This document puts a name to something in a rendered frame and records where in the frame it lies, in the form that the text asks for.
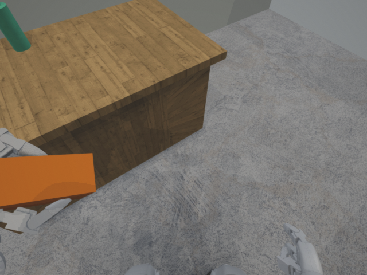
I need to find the robot right hand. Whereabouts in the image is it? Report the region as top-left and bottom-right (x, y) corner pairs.
(277, 223), (323, 275)

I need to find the robot left hand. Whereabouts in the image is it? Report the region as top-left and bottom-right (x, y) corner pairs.
(0, 128), (71, 234)

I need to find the table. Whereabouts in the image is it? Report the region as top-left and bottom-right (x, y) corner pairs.
(0, 0), (227, 234)

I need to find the sponge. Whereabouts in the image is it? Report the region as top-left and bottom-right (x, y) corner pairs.
(0, 153), (96, 211)

